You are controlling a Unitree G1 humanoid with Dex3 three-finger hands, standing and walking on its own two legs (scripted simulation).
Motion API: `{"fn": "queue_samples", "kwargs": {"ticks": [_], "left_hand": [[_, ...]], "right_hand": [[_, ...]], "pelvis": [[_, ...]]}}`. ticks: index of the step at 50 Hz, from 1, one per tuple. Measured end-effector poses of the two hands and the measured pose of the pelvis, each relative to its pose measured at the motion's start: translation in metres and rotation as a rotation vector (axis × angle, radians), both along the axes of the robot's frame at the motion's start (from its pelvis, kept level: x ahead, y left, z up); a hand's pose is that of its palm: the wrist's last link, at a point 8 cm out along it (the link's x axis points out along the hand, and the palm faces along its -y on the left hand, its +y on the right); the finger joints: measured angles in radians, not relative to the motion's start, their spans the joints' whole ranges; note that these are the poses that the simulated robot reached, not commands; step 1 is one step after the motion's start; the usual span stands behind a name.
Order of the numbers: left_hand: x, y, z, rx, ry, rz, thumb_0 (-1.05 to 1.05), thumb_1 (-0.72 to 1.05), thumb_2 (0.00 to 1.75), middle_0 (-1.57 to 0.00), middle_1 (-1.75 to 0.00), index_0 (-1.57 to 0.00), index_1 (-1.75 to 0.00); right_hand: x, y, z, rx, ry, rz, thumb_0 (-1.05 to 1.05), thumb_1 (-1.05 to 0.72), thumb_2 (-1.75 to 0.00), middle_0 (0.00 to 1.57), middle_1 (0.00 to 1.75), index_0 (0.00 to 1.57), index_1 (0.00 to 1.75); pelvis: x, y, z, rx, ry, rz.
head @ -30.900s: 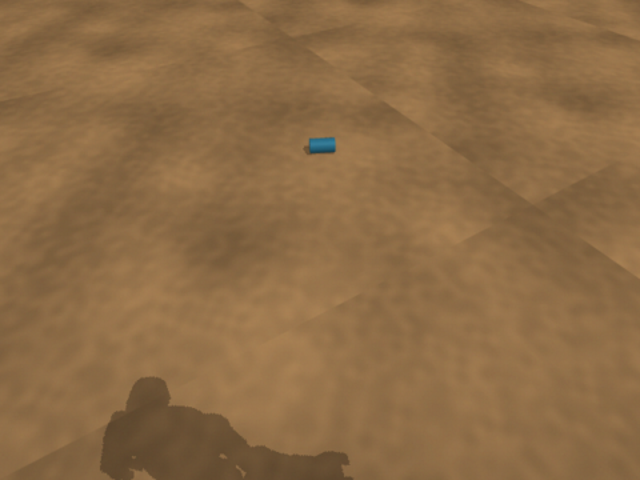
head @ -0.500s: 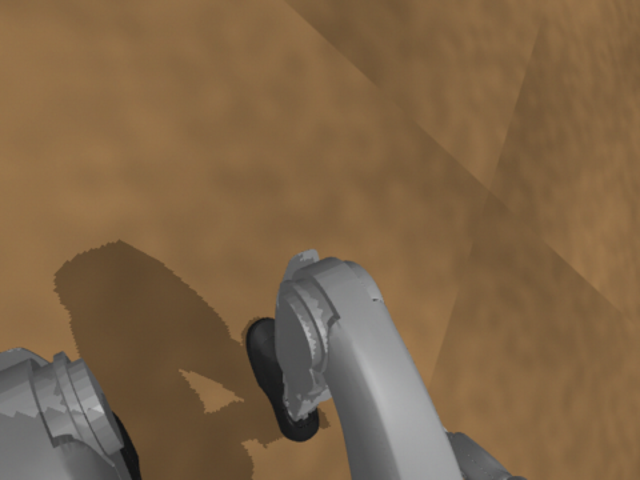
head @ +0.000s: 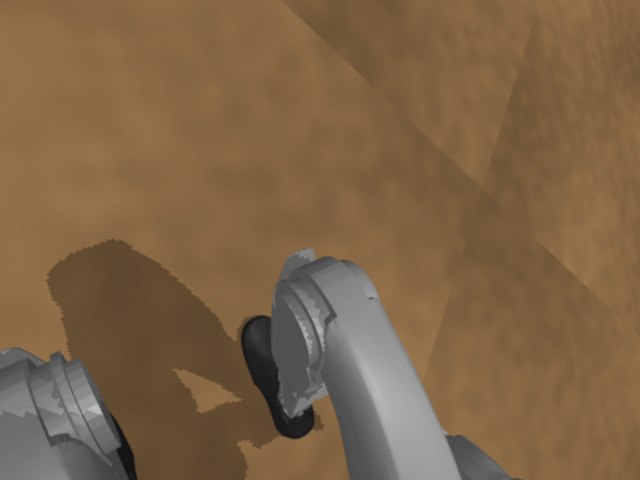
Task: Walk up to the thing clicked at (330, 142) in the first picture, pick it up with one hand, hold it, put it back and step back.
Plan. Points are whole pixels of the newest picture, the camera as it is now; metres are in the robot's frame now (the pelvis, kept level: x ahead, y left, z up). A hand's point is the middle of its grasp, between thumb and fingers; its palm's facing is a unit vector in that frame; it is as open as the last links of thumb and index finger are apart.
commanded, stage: open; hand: left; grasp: from above
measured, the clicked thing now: out of the picture +0.49 +0.37 -0.27
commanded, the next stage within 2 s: withdraw in 0.28 s
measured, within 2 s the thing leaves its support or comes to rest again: neither
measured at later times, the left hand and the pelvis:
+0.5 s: hand out of the picture +0.47 +0.36 -0.24, palm faces -0.39 -0.21 -0.90, open 14.1 cm; pelvis +0.00 +0.00 +0.00, yaw +0 degrees
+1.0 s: hand out of the picture +0.45 +0.36 -0.08, palm faces -0.44 -0.13 -0.89, open 14.0 cm; pelvis -0.01 -0.01 +0.04, yaw +6 degrees
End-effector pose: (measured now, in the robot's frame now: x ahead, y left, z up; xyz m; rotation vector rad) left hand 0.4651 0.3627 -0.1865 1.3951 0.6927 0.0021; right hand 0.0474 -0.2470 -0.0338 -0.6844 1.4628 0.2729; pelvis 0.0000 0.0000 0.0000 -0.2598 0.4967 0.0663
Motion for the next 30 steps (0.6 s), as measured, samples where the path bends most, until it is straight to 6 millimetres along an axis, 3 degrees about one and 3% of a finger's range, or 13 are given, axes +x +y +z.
{"fn": "queue_samples", "kwargs": {"ticks": [24, 30], "left_hand": [[0.005, 0.0, 0.0, 0.005, 0.005, 0.005, 0.0, -0.53, 1.03, -0.09, -1.01, -0.07, -1.01], [0.019, 0.006, 0.023, 0.026, -0.055, -0.041, 0.0, -0.53, 1.02, -0.09, -1.01, -0.08, -1.01]], "right_hand": [[0.0, 0.0, 0.0, 0.003, 0.008, -0.006, 0.0, -0.89, -0.9, 0.21, 0.3, 0.2, 0.3], [0.003, -0.002, -0.002, 0.001, 0.011, -0.021, 0.0, -0.9, -0.9, 0.21, 0.3, 0.2, 0.3]], "pelvis": [[0.0, -0.001, 0.002, 0.002, 0.005, 0.0], [0.003, -0.002, 0.003, 0.003, 0.025, 0.002]]}}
